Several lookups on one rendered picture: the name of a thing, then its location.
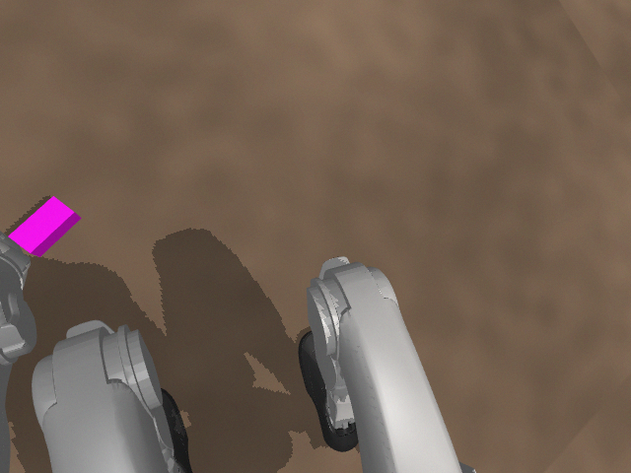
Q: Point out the left robot foot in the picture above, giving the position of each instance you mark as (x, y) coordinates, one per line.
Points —
(178, 433)

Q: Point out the small box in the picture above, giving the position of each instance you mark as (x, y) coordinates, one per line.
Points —
(44, 227)

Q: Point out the left robot arm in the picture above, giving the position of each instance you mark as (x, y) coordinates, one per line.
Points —
(17, 328)

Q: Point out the right robot foot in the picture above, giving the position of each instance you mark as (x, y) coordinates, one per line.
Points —
(338, 439)

